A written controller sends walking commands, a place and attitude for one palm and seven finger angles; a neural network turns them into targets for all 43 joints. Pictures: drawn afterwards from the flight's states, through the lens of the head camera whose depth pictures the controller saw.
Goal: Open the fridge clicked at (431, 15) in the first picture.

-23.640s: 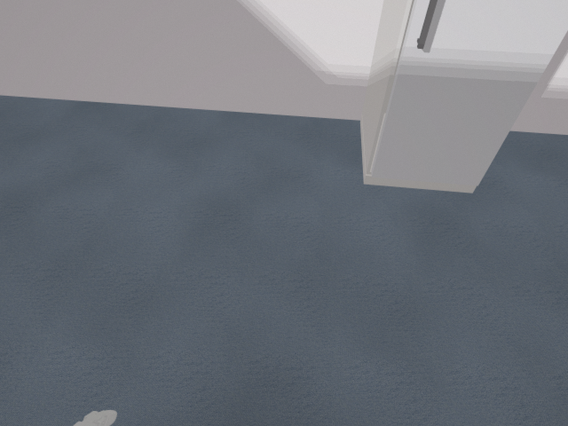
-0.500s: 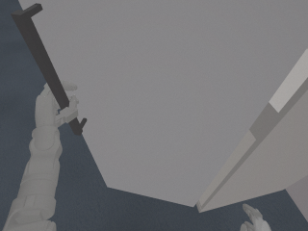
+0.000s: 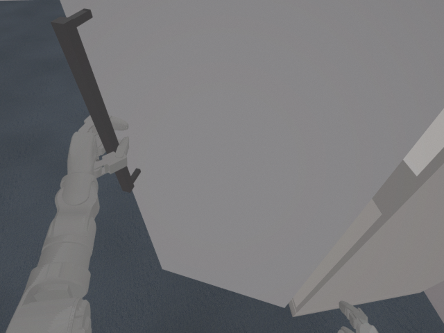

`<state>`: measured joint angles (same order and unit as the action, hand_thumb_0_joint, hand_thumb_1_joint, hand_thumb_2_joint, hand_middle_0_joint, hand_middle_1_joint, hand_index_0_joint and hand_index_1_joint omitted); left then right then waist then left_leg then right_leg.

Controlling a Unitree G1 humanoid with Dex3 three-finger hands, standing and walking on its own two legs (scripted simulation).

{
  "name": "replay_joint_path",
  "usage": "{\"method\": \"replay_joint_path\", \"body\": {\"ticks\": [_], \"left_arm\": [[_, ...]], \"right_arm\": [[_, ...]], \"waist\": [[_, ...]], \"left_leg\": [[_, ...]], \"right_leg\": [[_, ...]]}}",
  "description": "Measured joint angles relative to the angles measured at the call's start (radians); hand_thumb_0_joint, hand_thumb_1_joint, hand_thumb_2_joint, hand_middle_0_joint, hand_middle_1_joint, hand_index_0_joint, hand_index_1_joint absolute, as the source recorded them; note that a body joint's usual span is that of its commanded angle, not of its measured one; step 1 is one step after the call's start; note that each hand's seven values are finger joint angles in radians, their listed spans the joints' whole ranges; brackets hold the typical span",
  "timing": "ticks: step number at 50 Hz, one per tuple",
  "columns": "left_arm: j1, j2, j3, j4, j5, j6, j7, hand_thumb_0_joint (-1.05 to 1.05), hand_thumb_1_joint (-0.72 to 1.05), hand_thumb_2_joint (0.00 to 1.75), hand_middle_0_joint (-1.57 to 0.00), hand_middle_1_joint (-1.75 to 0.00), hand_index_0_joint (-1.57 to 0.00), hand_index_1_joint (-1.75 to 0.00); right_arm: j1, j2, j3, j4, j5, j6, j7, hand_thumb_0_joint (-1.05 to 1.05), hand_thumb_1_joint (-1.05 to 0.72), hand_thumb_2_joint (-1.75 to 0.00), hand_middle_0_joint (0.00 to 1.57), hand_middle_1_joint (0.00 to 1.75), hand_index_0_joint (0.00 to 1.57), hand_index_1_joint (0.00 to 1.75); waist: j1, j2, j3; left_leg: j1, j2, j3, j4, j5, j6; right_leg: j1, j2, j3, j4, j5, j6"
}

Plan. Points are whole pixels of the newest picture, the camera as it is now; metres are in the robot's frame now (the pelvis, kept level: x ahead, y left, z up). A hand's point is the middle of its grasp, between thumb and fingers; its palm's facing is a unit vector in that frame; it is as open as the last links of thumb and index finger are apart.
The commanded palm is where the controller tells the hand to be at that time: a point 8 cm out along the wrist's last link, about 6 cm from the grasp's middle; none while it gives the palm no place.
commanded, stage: loosen the grip on the handle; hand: left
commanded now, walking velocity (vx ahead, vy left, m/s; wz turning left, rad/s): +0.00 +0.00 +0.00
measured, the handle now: (111, 121) +0.42 +0.24 +0.16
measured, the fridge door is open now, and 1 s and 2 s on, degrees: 64 64 64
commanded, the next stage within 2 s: slip the hand off the handle in 0.50 s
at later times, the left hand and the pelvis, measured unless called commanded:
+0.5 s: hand (115, 158) +0.39 +0.24 +0.10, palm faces +0.31 -0.93 -0.20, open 14.1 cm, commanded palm +0.34 +0.28 +0.11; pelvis +0.01 -0.01 -0.01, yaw -1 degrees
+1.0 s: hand (85, 159) +0.38 +0.29 +0.09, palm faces +0.33 -0.92 -0.21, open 14.6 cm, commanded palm +0.34 +0.33 +0.10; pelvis +0.03 +0.00 -0.02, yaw +0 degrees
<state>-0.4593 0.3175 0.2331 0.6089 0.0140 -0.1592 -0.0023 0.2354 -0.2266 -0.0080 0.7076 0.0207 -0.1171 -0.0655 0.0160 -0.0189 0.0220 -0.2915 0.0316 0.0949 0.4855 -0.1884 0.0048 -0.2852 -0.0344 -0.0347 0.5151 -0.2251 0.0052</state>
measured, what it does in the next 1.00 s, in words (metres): stands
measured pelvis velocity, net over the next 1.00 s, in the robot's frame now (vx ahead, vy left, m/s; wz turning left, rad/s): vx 0.03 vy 0.00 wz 0.01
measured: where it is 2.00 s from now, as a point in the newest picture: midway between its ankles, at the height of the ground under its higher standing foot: outside the picture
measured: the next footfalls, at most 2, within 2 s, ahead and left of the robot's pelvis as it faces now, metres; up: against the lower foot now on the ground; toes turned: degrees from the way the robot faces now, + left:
none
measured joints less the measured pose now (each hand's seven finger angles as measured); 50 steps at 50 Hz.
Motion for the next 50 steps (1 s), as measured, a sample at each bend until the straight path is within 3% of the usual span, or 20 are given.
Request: {"method": "replay_joint_path", "body": {"ticks": [2, 7, 14, 20, 31, 50], "left_arm": [[0.002, -0.001, 0.041, 0.012, -0.024, 0.017, -0.011, -0.05, 0.58, 0.73, -0.45, -1.40, -0.45, -1.40], [0.021, 0.028, 0.056, 0.038, -0.021, -0.037, 0.029, -0.03, 0.33, 0.61, -0.44, -1.39, -0.41, -1.38], [0.029, 0.059, 0.038, 0.055, -0.038, -0.103, 0.022, -0.01, -0.20, 0.36, -0.42, -1.36, -0.38, -1.35], [0.060, 0.056, 0.060, 0.033, -0.054, -0.117, 0.021, -0.01, -0.44, 0.25, -0.37, -1.29, -0.36, -1.29], [0.155, 0.030, 0.080, -0.093, -0.079, -0.107, -0.001, -0.01, -0.54, 0.20, -0.27, -1.17, -0.28, -1.18], [0.160, 0.103, 0.156, -0.068, -0.101, -0.089, -0.095, -0.02, -0.55, 0.20, -0.25, -1.15, -0.26, -1.16]], "right_arm": [[0.009, -0.017, -0.005, -0.012, 0.000, -0.016, 0.013, 0.01, -0.90, -0.90, 0.21, 0.30, 0.21, 0.30], [0.022, -0.056, -0.010, -0.038, 0.003, -0.022, 0.017, 0.01, -0.90, -0.90, 0.21, 0.30, 0.20, 0.30], [0.049, -0.066, 0.001, -0.024, 0.009, -0.024, -0.004, 0.01, -0.90, -0.90, 0.21, 0.30, 0.20, 0.30], [0.053, -0.047, 0.013, -0.006, 0.000, -0.022, -0.010, 0.01, -0.90, -0.90, 0.21, 0.30, 0.20, 0.30], [0.033, -0.023, 0.013, -0.010, -0.010, -0.016, -0.002, 0.01, -0.90, -0.90, 0.21, 0.30, 0.21, 0.30], [0.019, -0.034, 0.009, -0.037, -0.002, 0.018, -0.014, 0.00, -0.90, -0.90, 0.21, 0.30, 0.20, 0.30]], "waist": [[-0.018, 0.001, -0.018], [-0.051, 0.006, -0.043], [-0.039, 0.011, -0.043], [-0.040, 0.024, -0.045], [-0.017, 0.037, -0.071], [-0.008, 0.035, -0.099]], "left_leg": [[-0.014, 0.003, -0.007, 0.011, 0.000, -0.003], [-0.069, 0.012, -0.013, 0.075, -0.027, -0.004], [-0.115, 0.007, -0.039, 0.123, -0.053, 0.001], [-0.137, 0.013, -0.044, 0.142, -0.068, -0.010], [-0.155, 0.007, -0.046, 0.171, -0.113, -0.005], [-0.204, 0.000, -0.061, 0.238, -0.158, 0.005]], "right_leg": [[-0.010, 0.003, -0.007, 0.007, -0.001, -0.004], [-0.064, 0.009, -0.010, 0.069, -0.024, -0.010], [-0.111, 0.022, -0.003, 0.111, -0.042, -0.018], [-0.128, 0.028, -0.005, 0.120, -0.057, -0.020], [-0.138, 0.022, -0.005, 0.137, -0.095, -0.010], [-0.166, 0.014, -0.019, 0.174, -0.129, 0.001]]}}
